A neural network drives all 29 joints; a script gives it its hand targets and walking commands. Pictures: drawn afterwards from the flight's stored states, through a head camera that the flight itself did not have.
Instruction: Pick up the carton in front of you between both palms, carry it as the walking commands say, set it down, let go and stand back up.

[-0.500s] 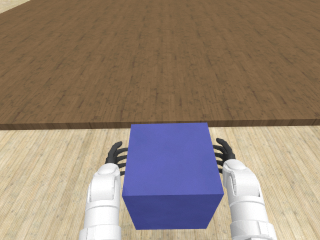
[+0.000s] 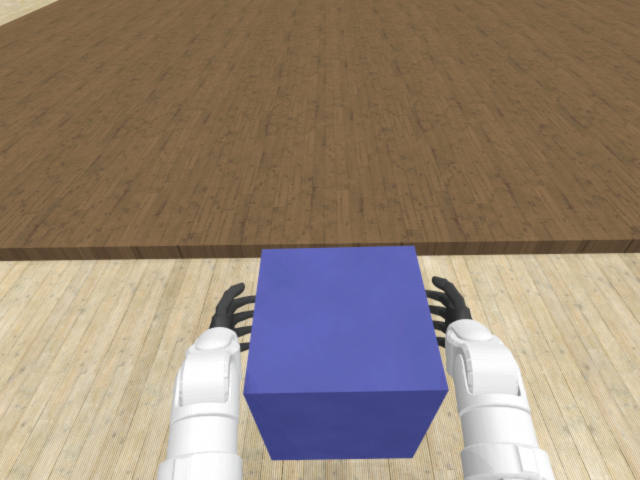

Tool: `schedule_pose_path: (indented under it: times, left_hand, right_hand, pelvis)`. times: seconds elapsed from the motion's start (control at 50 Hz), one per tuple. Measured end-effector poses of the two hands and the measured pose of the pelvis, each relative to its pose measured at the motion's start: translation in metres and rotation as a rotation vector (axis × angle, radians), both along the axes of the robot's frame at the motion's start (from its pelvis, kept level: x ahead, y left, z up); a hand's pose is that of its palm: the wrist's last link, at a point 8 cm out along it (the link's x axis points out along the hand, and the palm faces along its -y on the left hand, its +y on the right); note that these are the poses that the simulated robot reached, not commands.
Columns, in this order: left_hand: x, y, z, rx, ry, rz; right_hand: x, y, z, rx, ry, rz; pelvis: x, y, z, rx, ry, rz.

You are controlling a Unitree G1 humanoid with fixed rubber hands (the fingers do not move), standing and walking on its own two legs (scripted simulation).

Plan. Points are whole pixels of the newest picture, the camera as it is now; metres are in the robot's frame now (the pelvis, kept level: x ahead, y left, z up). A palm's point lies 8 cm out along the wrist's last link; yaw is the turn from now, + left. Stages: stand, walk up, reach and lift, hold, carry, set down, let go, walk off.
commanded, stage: hold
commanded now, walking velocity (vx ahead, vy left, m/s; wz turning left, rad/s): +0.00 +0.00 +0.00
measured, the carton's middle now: (340, 357) +0.30 +0.00 -0.02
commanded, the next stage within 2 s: carry in 0.56 s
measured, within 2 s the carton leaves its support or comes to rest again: neither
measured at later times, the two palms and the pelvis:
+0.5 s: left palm (224, 342) +0.28 +0.15 +0.05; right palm (458, 335) +0.28 -0.15 +0.05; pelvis +0.00 +0.00 +0.00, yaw +0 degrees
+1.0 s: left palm (221, 270) +0.38 +0.17 +0.08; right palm (432, 267) +0.37 -0.13 +0.08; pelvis +0.11 +0.02 -0.01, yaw -1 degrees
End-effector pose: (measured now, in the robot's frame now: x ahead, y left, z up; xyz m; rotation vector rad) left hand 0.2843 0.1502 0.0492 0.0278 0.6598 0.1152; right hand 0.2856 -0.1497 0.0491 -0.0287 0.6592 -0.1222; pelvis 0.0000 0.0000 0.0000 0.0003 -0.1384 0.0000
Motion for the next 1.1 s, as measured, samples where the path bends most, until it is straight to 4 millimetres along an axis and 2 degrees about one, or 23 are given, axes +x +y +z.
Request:
schedule_pose_path:
  times: [0.54, 0.7, 0.82, 0.94, 1.04, 1.1]
  left_hand:
    - [-0.004, 0.000, -0.002, -0.002, 0.002, 0.001]
    - [0.010, 0.000, 0.007, -0.014, -0.030, 0.013]
    - [0.033, 0.009, 0.019, -0.029, -0.047, 0.038]
    - [0.071, 0.022, 0.025, -0.029, 0.008, 0.035]
    - [0.111, 0.006, 0.030, -0.071, 0.035, 0.040]
    - [0.141, -0.005, 0.030, -0.055, 0.000, 0.029]
  right_hand:
    - [-0.004, 0.000, -0.002, 0.002, 0.002, -0.002]
    - [0.010, 0.001, 0.007, 0.016, -0.030, -0.013]
    - [0.038, 0.010, 0.021, 0.024, -0.047, -0.010]
    - [0.072, 0.023, 0.025, 0.051, 0.008, -0.039]
    - [0.104, 0.007, 0.028, 0.064, 0.032, -0.078]
    - [0.133, -0.004, 0.026, 0.082, -0.001, -0.085]
  pelvis:
    - [-0.003, 0.000, -0.001, 0.001, -0.002, 0.000]
    - [0.009, 0.001, -0.005, -0.002, 0.125, 0.008]
    - [0.039, 0.009, -0.011, -0.002, 0.183, 0.025]
    - [0.083, 0.018, -0.010, -0.002, 0.230, -0.017]
    - [0.125, 0.011, -0.005, -0.031, 0.246, -0.012]
    - [0.155, 0.002, -0.016, -0.032, 0.232, 0.013]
